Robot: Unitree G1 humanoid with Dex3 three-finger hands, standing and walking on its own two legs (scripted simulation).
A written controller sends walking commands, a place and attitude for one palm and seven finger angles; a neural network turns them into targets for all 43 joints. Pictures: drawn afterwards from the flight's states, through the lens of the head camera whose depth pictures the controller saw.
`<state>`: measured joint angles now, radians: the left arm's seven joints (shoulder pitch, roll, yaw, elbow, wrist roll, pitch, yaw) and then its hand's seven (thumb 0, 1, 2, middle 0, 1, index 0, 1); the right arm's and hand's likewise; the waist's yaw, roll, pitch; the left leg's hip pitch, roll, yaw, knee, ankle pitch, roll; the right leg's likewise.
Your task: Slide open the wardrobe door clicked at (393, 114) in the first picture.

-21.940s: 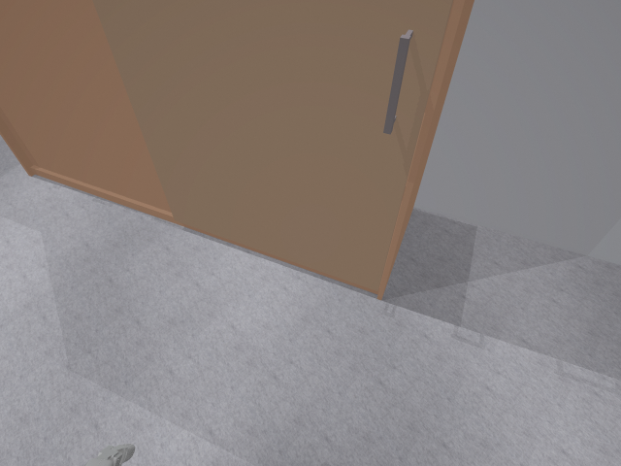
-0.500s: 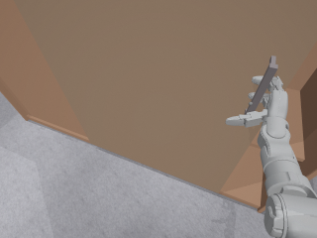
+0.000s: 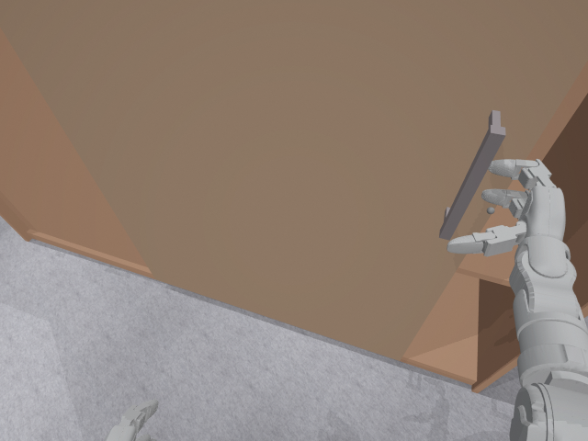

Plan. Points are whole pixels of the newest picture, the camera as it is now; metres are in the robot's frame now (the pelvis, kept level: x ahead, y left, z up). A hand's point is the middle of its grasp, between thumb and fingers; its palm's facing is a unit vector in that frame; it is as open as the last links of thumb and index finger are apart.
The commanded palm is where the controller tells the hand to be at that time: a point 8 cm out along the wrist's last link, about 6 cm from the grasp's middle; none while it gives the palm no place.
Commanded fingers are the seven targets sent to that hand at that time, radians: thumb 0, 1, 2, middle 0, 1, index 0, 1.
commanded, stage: slip the hand off the handle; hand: right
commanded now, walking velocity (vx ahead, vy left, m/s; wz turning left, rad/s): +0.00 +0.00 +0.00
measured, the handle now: (467, 181) +0.48 -0.20 +0.10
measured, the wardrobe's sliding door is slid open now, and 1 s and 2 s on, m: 0.23 0.23 0.23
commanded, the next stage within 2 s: draw the hand back to the body in 0.84 s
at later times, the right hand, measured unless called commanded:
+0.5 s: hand (504, 250) +0.36 -0.23 +0.09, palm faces +0.23 +0.96 -0.14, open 14.6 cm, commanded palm +0.32 -0.28 +0.11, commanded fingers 0.00 0.55 -0.20 0.25 1.15 0.25 1.15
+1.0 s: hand (521, 297) +0.29 -0.22 +0.11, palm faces +0.27 +0.96 -0.10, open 14.7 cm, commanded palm +0.25 -0.27 +0.12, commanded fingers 0.00 0.55 -0.20 0.25 1.15 0.25 1.15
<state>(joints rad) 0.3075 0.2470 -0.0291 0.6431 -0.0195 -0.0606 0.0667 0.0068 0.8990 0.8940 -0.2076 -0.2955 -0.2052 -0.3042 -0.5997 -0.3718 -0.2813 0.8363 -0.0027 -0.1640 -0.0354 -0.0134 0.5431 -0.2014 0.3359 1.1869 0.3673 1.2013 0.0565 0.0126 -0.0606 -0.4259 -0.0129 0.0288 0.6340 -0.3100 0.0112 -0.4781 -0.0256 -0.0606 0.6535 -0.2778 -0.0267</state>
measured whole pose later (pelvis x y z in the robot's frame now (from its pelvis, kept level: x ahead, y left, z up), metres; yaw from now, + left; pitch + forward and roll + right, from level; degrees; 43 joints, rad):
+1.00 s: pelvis +0.00 +0.01 +0.00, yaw -2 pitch +0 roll +1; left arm 0.22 0.23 -0.06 0.64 -0.03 -0.16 0.10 0.01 0.90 0.89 -0.21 -0.30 -0.21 -0.30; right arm -0.04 -0.28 -0.19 0.16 0.16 -0.02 0.02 -0.01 0.55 -0.20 0.26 1.15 0.25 1.15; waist -0.03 -0.02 -0.06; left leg -0.30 -0.01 0.07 0.61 -0.32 0.02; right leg -0.36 -0.01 -0.02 0.63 -0.27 -0.01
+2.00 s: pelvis +0.02 +0.00 +0.02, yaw -2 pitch -5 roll +0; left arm 0.20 0.22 -0.05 0.66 0.01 -0.12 0.08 0.01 0.90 0.89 -0.21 -0.30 -0.21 -0.30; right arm 0.38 -0.34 -0.29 -0.31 0.09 -0.07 -0.10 0.00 -0.30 -0.61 0.23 0.65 0.22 0.65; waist -0.07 -0.04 0.00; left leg -0.07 0.00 0.04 0.41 -0.26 0.01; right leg -0.13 0.00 -0.04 0.43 -0.22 -0.02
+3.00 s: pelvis -0.01 -0.02 +0.02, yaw +0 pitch +0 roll +1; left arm 0.19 0.23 0.00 0.56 0.00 -0.01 0.08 0.01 0.90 0.89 -0.21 -0.30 -0.20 -0.30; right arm 0.53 -0.42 -0.38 -0.48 0.06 -0.16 -0.12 0.02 -0.89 -0.90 0.21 0.30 0.21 0.30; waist -0.01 -0.01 0.02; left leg -0.22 0.01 0.02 0.44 -0.21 -0.02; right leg -0.28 0.01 -0.07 0.47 -0.19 -0.05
